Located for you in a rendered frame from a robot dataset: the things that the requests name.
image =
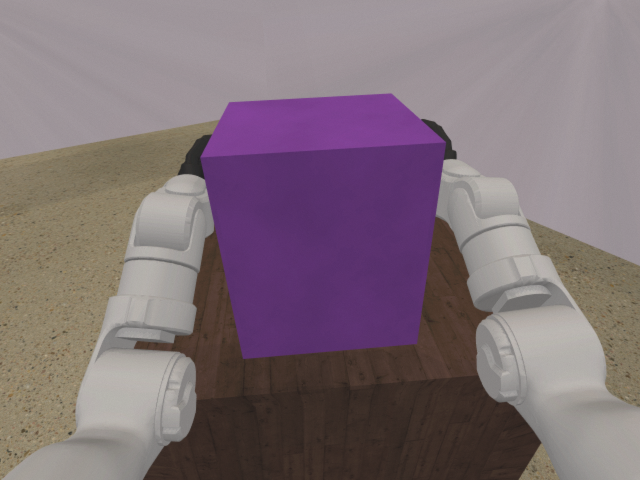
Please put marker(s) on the pedestal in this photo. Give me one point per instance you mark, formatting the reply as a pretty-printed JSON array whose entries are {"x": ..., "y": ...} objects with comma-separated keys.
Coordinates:
[{"x": 408, "y": 412}]

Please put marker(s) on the left robot hand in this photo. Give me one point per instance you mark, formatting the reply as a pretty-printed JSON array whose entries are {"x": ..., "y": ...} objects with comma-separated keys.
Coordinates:
[{"x": 192, "y": 164}]

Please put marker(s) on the left robot upper arm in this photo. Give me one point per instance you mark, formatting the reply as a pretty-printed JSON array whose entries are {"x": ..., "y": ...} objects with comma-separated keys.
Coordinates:
[{"x": 134, "y": 402}]

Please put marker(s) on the right robot hand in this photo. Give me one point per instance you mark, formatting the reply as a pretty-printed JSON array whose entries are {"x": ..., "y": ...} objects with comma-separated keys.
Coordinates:
[{"x": 449, "y": 153}]

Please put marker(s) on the robot right forearm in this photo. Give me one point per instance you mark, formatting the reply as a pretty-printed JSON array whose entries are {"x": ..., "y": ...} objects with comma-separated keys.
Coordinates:
[{"x": 507, "y": 271}]

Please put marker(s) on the robot left forearm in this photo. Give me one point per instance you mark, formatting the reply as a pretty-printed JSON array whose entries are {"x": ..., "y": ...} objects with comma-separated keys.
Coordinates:
[{"x": 154, "y": 301}]

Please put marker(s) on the right robot upper arm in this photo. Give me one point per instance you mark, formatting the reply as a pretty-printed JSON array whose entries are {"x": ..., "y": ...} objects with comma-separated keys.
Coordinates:
[{"x": 546, "y": 362}]

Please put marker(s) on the carton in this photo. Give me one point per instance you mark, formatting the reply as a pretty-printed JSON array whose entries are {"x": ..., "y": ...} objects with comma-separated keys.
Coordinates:
[{"x": 324, "y": 210}]

